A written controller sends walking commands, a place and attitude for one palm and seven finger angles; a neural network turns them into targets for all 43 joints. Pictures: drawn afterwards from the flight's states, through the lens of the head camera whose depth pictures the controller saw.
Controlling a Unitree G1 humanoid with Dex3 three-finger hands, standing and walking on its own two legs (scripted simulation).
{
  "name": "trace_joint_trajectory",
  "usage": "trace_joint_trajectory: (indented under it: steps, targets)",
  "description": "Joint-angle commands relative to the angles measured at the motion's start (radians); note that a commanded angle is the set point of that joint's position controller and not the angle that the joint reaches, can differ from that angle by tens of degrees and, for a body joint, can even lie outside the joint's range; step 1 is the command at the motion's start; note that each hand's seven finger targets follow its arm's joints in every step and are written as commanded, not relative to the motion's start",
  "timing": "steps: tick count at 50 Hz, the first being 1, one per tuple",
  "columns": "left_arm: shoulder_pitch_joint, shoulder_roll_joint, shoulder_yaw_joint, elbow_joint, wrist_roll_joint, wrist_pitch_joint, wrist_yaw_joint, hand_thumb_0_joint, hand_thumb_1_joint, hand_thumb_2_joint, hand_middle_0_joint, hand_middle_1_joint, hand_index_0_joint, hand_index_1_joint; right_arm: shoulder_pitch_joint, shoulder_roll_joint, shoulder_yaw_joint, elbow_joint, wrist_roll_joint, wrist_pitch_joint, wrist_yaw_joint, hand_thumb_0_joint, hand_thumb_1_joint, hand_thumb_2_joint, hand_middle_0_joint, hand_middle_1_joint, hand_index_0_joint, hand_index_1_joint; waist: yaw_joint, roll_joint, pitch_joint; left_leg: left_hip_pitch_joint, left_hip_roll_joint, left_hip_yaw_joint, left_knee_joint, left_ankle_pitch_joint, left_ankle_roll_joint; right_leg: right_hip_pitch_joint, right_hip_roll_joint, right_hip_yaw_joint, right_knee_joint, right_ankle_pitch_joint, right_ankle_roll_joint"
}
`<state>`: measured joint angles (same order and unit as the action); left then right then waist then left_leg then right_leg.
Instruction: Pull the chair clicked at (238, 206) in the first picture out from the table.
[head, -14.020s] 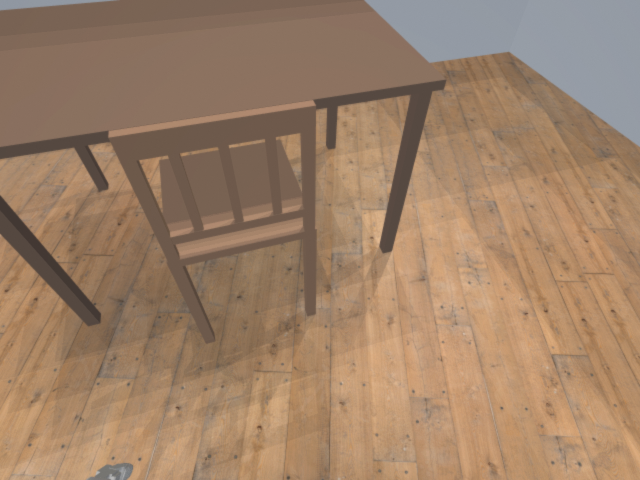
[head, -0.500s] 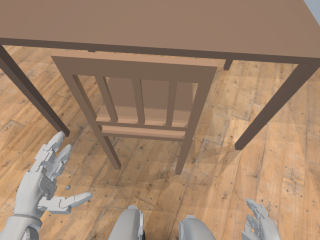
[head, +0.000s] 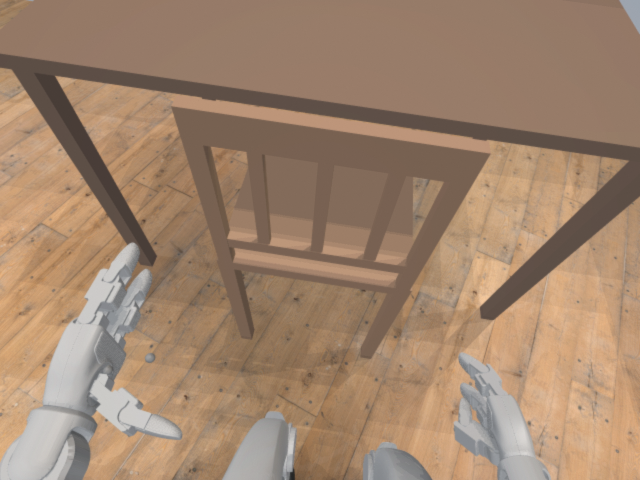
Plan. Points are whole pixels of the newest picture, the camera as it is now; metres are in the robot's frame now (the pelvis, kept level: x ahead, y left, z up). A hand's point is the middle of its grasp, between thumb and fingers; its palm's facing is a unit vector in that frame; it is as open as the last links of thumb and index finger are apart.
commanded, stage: raise the hand toward the chair's back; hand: left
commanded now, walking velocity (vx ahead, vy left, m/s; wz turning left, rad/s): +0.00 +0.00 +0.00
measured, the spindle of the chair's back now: (321, 210) +0.50 +0.04 -0.02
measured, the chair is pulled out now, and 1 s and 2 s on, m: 0.00 0.00 0.00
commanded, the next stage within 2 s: aim the fingers beside a spindle in 0.68 s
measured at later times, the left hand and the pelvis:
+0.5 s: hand (167, 338) +0.25 +0.19 +0.05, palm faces -0.05 -1.00 -0.04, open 17.0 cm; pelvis +0.01 -0.02 +0.00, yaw +0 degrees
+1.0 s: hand (190, 334) +0.26 +0.17 +0.05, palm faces -0.05 -1.00 -0.04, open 17.0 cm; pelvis +0.00 -0.03 +0.00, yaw +0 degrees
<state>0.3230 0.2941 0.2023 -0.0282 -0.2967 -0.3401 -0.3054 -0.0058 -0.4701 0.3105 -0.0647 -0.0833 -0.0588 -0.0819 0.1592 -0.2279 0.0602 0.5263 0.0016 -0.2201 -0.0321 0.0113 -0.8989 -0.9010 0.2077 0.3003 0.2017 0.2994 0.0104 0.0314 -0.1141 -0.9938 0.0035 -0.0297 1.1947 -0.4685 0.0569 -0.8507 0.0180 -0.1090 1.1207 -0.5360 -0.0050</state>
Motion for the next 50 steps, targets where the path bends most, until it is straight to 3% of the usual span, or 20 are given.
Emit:
trace_joint_trajectory:
  steps: [1, 10, 14, 18, 20, 26, 30, 35, 37, 39, 41, 46, 50]
  targets:
    - [-0.077, 0.132, 0.080, -0.212, -0.017, -0.059, -0.009, 0.000, -0.500, 0.300, -0.060, -0.080, -0.060, -0.080, 0.003, -0.181, -0.086, -0.116, 0.007, -0.054, -0.019, 0.000, -0.900, -0.900, 0.200, 0.300, 0.200, 0.300, -0.022, 0.097, -0.259, 0.387, 0.013, -0.137, -0.263, 0.134, -0.069, -0.025, 0.052, 0.011, -0.124, 0.107, -0.028]
    - [-0.097, 0.158, 0.112, -0.171, -0.029, -0.046, -0.018, 0.000, -0.500, 0.300, -0.060, -0.080, -0.060, -0.080, 0.010, -0.185, -0.086, -0.109, 0.011, -0.061, -0.021, 0.000, -0.900, -0.900, 0.200, 0.300, 0.200, 0.300, -0.014, 0.096, -0.264, 0.369, 0.004, -0.112, -0.262, 0.167, -0.065, 0.024, 0.052, 0.018, -0.145, 0.132, -0.028]
    - [-0.077, 0.161, 0.123, -0.141, -0.037, -0.050, -0.022, 0.000, -0.500, 0.300, -0.060, -0.080, -0.060, -0.080, 0.010, -0.184, -0.091, -0.103, 0.011, -0.067, -0.020, 0.000, -0.900, -0.900, 0.200, 0.300, 0.200, 0.300, -0.015, 0.046, -0.264, 0.335, -0.004, -0.086, -0.234, 0.201, -0.049, 0.055, 0.052, 0.031, -0.153, 0.169, -0.026]
    - [-0.092, 0.161, 0.117, -0.160, -0.042, -0.065, -0.023, 0.000, -0.500, 0.300, -0.060, -0.080, -0.060, -0.080, 0.009, -0.185, -0.094, -0.103, 0.012, -0.071, -0.016, 0.000, -0.900, -0.900, 0.200, 0.300, 0.200, 0.300, -0.014, 0.076, -0.259, 0.322, -0.008, -0.073, -0.223, 0.200, -0.049, 0.053, 0.048, 0.040, -0.150, 0.172, -0.026]
    - [-0.090, 0.173, 0.130, -0.174, -0.037, -0.072, -0.017, 0.000, -0.500, 0.300, -0.060, -0.080, -0.060, -0.080, 0.016, -0.185, -0.098, -0.103, 0.010, -0.073, -0.016, 0.000, -0.900, -0.900, 0.200, 0.300, 0.200, 0.300, -0.012, 0.055, -0.295, 0.328, -0.008, -0.067, -0.214, 0.229, -0.047, 0.069, 0.048, 0.045, -0.146, 0.196, -0.024]
    - [-0.092, 0.156, 0.119, -0.143, -0.038, -0.069, -0.012, 0.000, -0.500, 0.300, -0.060, -0.080, -0.060, -0.080, 0.005, -0.177, -0.093, -0.101, 0.014, -0.069, -0.018, 0.000, -0.900, -0.900, 0.200, 0.300, 0.200, 0.300, -0.014, 0.056, -0.245, 0.279, -0.013, -0.049, -0.204, 0.178, -0.040, 0.071, 0.043, 0.069, -0.162, 0.169, -0.021]
    - [-0.099, 0.165, 0.125, -0.148, -0.039, -0.070, -0.015, 0.000, -0.500, 0.300, -0.060, -0.080, -0.060, -0.080, 0.006, -0.173, -0.091, -0.100, 0.014, -0.068, -0.022, 0.000, -0.900, -0.900, 0.200, 0.300, 0.200, 0.300, -0.017, 0.030, -0.263, 0.262, -0.014, -0.042, -0.186, 0.178, -0.035, 0.092, 0.038, 0.095, -0.172, 0.173, -0.016]
    - [-0.116, 0.163, 0.120, -0.157, -0.038, -0.076, -0.014, 0.000, -0.500, 0.300, -0.060, -0.080, -0.060, -0.080, 0.005, -0.170, -0.089, -0.097, 0.015, -0.070, -0.025, 0.000, -0.900, -0.900, 0.200, 0.300, 0.200, 0.300, -0.019, 0.044, -0.270, 0.267, -0.015, -0.038, -0.175, 0.186, -0.034, 0.088, 0.035, 0.101, -0.171, 0.189, -0.013]
    - [-0.116, 0.148, 0.111, -0.128, -0.041, -0.071, -0.018, 0.000, -0.500, 0.300, -0.060, -0.080, -0.060, -0.080, -0.003, -0.168, -0.088, -0.096, 0.018, -0.069, -0.027, 0.000, -0.900, -0.900, 0.200, 0.300, 0.200, 0.300, -0.023, 0.018, -0.235, 0.236, -0.015, -0.037, -0.173, 0.147, -0.035, 0.080, 0.032, 0.113, -0.184, 0.143, -0.010]
    - [-0.119, 0.156, 0.120, -0.121, -0.044, -0.071, -0.023, 0.000, -0.500, 0.300, -0.060, -0.080, -0.060, -0.080, -0.006, -0.168, -0.086, -0.093, 0.019, -0.070, -0.031, 0.000, -0.900, -0.900, 0.200, 0.300, 0.200, 0.300, -0.024, -0.008, -0.241, 0.222, -0.016, -0.036, -0.160, 0.145, -0.032, 0.092, 0.028, 0.136, -0.193, 0.140, -0.005]
    - [-0.173, 0.157, 0.115, -0.105, -0.039, -0.074, -0.029, 0.000, -0.500, 0.300, -0.060, -0.080, -0.060, -0.080, -0.003, -0.168, -0.085, -0.085, 0.021, -0.072, -0.034, 0.000, -0.900, -0.900, 0.200, 0.300, 0.200, 0.300, -0.028, 0.010, -0.233, 0.211, -0.014, -0.033, -0.154, 0.139, -0.034, 0.080, 0.025, 0.141, -0.190, 0.132, -0.005]
    - [-0.234, 0.133, 0.078, -0.084, -0.032, -0.089, -0.025, 0.000, -0.500, 0.300, -0.060, -0.080, -0.060, -0.080, 0.001, -0.173, -0.083, -0.078, 0.018, -0.087, -0.037, 0.000, -0.900, -0.900, 0.200, 0.300, 0.200, 0.300, -0.034, 0.021, -0.252, 0.228, -0.012, -0.037, -0.147, 0.136, -0.032, 0.047, 0.028, 0.127, -0.172, 0.125, -0.010]
    - [-0.235, 0.151, 0.095, -0.065, -0.020, -0.083, -0.012, 0.000, -0.500, 0.300, -0.060, -0.080, -0.060, -0.080, 0.007, -0.177, -0.085, -0.079, 0.014, -0.086, -0.034, 0.000, -0.900, -0.900, 0.200, 0.300, 0.200, 0.300, -0.020, 0.015, -0.297, 0.224, -0.012, -0.035, -0.146, 0.158, -0.031, 0.065, 0.027, 0.125, -0.156, 0.152, -0.011]
